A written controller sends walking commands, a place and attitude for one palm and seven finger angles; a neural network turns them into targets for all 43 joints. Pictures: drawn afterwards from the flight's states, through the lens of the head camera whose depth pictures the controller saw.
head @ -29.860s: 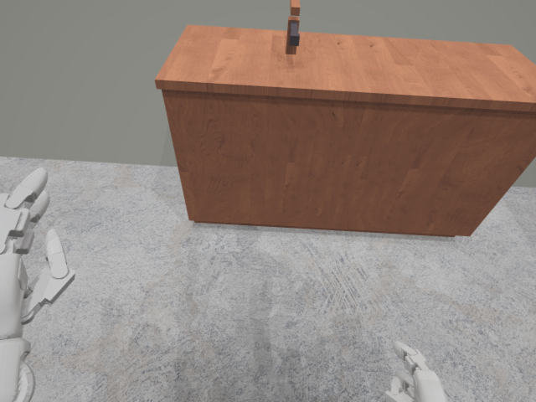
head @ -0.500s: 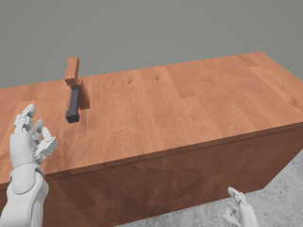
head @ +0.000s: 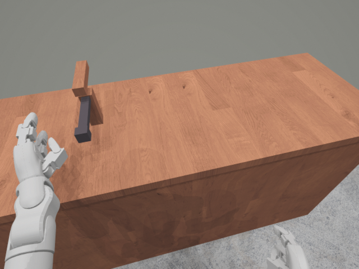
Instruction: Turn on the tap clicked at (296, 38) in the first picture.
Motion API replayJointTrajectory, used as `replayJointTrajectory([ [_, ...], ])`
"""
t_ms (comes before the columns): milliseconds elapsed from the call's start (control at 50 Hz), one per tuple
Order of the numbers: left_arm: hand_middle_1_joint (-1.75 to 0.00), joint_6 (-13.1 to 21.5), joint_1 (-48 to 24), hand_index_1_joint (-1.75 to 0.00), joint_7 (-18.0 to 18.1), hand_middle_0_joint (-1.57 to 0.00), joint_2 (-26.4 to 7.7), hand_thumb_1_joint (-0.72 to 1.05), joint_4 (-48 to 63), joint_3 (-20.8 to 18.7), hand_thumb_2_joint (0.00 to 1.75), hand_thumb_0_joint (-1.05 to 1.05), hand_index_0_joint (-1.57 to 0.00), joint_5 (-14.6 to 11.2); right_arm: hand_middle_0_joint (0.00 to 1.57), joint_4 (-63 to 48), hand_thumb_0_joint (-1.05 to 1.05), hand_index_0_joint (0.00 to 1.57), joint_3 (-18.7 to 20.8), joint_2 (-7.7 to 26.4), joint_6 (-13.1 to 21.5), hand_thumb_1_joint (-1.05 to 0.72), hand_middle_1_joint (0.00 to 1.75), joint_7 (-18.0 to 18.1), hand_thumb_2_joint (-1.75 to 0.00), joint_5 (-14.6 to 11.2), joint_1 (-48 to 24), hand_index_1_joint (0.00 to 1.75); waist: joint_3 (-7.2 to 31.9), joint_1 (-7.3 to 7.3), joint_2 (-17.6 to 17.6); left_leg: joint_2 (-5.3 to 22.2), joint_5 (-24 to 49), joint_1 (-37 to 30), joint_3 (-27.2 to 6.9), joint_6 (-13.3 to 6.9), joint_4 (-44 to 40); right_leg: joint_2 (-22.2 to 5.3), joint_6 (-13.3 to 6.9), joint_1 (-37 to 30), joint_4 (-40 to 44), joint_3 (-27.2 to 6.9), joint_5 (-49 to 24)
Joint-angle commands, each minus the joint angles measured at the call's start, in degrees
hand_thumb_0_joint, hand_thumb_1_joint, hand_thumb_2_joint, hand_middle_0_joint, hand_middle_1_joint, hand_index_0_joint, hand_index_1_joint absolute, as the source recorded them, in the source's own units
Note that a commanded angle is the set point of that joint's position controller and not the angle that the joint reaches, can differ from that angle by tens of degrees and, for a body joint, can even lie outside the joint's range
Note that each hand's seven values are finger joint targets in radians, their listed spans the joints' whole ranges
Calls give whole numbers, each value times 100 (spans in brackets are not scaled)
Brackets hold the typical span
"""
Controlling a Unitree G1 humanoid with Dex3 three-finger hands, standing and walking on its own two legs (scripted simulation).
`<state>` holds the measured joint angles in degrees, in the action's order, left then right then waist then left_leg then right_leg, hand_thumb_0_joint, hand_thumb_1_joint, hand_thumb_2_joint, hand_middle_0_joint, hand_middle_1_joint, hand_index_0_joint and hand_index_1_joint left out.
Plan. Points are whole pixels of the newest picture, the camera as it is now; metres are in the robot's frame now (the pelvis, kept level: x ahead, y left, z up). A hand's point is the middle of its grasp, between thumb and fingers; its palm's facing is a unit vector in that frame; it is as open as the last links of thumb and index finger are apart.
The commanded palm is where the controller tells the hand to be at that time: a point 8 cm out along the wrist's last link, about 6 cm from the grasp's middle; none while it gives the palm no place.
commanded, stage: reach beside the lever's end, fingers flat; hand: left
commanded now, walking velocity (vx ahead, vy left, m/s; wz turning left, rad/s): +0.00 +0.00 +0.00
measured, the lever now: (83, 134) +0.37 +0.27 +0.11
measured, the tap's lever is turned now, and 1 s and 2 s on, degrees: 0 0 16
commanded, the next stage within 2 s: push the lever round in 0.64 s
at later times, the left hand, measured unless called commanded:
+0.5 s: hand (66, 143) +0.34 +0.29 +0.11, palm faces +0.55 -0.83 -0.09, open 7.8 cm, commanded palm +0.29 +0.33 +0.11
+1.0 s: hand (70, 147) +0.33 +0.28 +0.11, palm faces +0.54 -0.84 -0.07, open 7.8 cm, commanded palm +0.29 +0.31 +0.11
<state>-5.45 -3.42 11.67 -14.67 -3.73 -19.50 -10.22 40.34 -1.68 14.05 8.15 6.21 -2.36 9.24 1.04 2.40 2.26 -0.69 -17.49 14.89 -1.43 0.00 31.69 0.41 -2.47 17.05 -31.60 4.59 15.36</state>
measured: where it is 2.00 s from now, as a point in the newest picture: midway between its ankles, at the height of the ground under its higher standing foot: outside the picture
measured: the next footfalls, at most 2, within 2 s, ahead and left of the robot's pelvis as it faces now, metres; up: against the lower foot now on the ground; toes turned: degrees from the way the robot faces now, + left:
none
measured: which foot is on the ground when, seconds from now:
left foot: down 0.00-1.00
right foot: down 0.00-1.00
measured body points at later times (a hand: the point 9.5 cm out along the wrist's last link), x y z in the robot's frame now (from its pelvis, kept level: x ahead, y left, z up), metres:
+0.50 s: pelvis +0.01 +0.00 +0.00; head +0.02 -0.01 +0.45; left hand +0.30 +0.33 +0.12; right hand +0.15 -0.25 -0.11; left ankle -0.01 +0.12 -0.73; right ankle +0.02 -0.09 -0.73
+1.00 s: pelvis +0.00 +0.00 +0.00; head +0.01 -0.01 +0.45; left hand +0.29 +0.32 +0.12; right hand +0.18 -0.24 -0.10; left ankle -0.01 +0.12 -0.73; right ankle +0.02 -0.09 -0.73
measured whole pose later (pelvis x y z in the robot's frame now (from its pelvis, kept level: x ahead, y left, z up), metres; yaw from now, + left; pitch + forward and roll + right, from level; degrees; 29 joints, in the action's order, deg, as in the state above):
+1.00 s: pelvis +0.00 +0.00 +0.00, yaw +0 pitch +2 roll +0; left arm 0.1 -7.9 11.3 -14.3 -13.0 -20.0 -9.1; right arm 39.4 -0.8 14.0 5.6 5.4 -2.4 10.1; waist 2.2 1.7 2.3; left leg -0.5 -18.1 16.9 -1.2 -0.2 32.7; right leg 0.6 -2.3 18.9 -32.1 4.3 15.6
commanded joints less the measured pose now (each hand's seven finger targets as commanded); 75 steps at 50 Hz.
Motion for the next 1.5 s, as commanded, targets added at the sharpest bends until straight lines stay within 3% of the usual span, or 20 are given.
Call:
replayJointTrajectory([
  [0,-15,518,-1660,-15,21,-15,-1381,90,932,-457,90,0,-15,64,20,-832,0,20,268,742,262,-90,30,49,-90,12,-597,30,1192,-50,-64,-7,1222,-29,-20,-91,-357,-101,108,-568,412,-246,-1094],
  [120,-15,614,-2237,-15,42,-15,-1496,90,603,-471,90,0,-15,149,20,-808,0,20,258,751,191,-90,30,63,-90,-9,-556,30,1170,-104,253,-5,996,2,-59,-90,-366,-95,80,-408,415,-261,-807],
  [220,-15,764,-2511,-15,38,-15,-1750,90,-1,-680,90,0,-15,161,20,-732,0,20,291,800,102,-90,30,75,-90,5,-404,30,1280,-178,-126,-9,953,166,-41,-138,-288,-81,121,-431,380,-277,-875],
  [300,-15,875,-2359,-15,-68,-15,-1717,90,-30,-641,90,0,-15,145,20,-802,0,20,324,791,65,-90,30,17,-90,19,-277,30,1554,-97,147,-20,1254,114,2,-122,-249,-83,94,-627,314,-298,-1273],
  [320,-15,901,-2161,-15,-52,-15,-1902,90,-39,-857,90,0,-15,180,20,-806,0,20,347,798,45,-90,30,12,-90,10,-273,30,1629,-46,194,-9,1337,121,14,-128,-227,-79,92,-709,281,-295,-1332],
  [380,-15,986,-1960,-15,-116,-15,-1638,90,136,-659,90,0,-15,128,20,-871,0,20,369,777,41,-90,30,-41,-90,8,-205,30,1652,-52,257,14,1614,34,28,-107,-214,-60,87,-730,247,-263,-1622],
  [500,-15,1019,-1982,-15,-131,-15,-1658,90,23,-733,90,0,-15,49,20,-844,0,20,399,825,22,-90,30,-19,-90,-25,-204,30,1275,-131,-227,26,1321,221,12,-140,-278,-51,126,-606,327,-253,-1386],
  [620,-15,1176,-2245,-15,-51,-15,-1589,90,586,-560,90,0,-15,188,20,-824,0,20,376,766,61,-90,30,-24,-90,14,-266,30,1458,-158,389,30,1513,-90,-6,-107,-227,-59,79,-523,266,-259,-1395],
  [740,-15,1073,-1996,-15,-116,-15,-1445,90,165,-535,90,0,-15,100,20,-802,0,20,362,777,24,-90,30,-5,-90,-11,-277,30,1326,-160,-121,23,1360,99,-14,-107,-284,-64,106,-563,298,-232,-1371],
  [800,-15,892,-2026,-15,-167,-15,-1345,90,91,-412,90,0,-15,45,20,-854,0,20,341,778,9,-90,30,15,-90,-35,-347,30,1211,-156,-21,6,1221,121,14,-111,-304,-79,112,-510,376,-250,-1254],
  [820,-15,889,-2115,-15,-125,-15,-1460,90,147,-535,90,0,-15,91,20,-836,0,20,339,765,-3,-90,30,24,-90,-46,-366,30,1237,-125,56,13,1245,81,-13,-105,-315,-81,90,-528,363,-246,-1219],
  [880,-15,915,-2013,-15,-70,-15,-1195,90,449,-276,90,0,-15,127,20,-911,0,20,356,748,30,-90,30,-21,-90,-2,-349,30,1487,-109,126,19,1511,-82,11,-85,-267,-73,94,-588,307,-237,-1468],
  [960,-15,983,-2123,-15,75,-15,-1360,90,288,-442,90,0,-15,162,20,-853,0,20,350,753,3,-90,30,-33,-90,11,-344,30,1324,-152,-218,34,1321,73,-15,-102,-247,-62,117,-509,317,-246,-1330],
  [1060,-15,1007,-2257,-15,160,-15,-1406,90,430,-422,90,0,-15,240,20,-879,0,20,332,727,-22,-90,30,-38,-90,27,-430,30,1440,-112,187,4,1220,40,13,-93,-255,-91,87,-541,321,-290,-1201],
  [1180,-15,958,-2135,-15,141,-15,-1084,90,396,-178,90,0,-15,187,20,-899,0,20,334,720,-43,-90,30,-43,-90,20,-431,30,1453,-132,-21,16,1314,62,13,-92,-254,-78,97,-606,321,-269,-1349],
  [1220,-15,929,-2035,-15,167,-15,-1204,90,297,-329,90,0,-15,193,20,-875,0,20,338,725,-54,-90,30,-36,-90,1,-441,30,1333,-94,-21,21,1266,117,4,-96,-268,-76,90,-602,332,-265,-1281],
  [1240,-15,924,-2175,-15,151,-15,-933,90,359,-33,90,0,-15,195,20,-888,0,20,328,719,-54,-90,30,-44,-90,-2,-437,30,1324,-173,-50,13,1225,94,3,-93,-272,-83,102,-532,336,-257,-1243],
  [1300,-15,869,-2381,-15,205,-15,-912,90,287,46,90,0,-15,202,20,-882,0,20,325,739,-53,-90,30,-29,-90,-4,-465,30,1198,-221,-209,13,952,142,-5,-111,-305,-82,123,-407,418,-266,-960],
  [1420,-15,925,-2674,-15,447,-15,-1341,90,317,-326,90,0,-15,322,20,-845,0,20,308,721,-116,-90,30,-10,-90,33,-515,30,1347,-149,-13,-3,819,190,0,-126,-300,-96,116,-477,418,-342,-767],
  [1480,-15,973,-2766,-15,510,-15,-1035,90,244,-51,90,0,-15,339,20,-826,0,20,316,693,-97,-90,30,-32,-90,54,-500,30,1424,-208,53,-8,780,160,26,-122,-252,-93,120,-416,418,-345,-761],
])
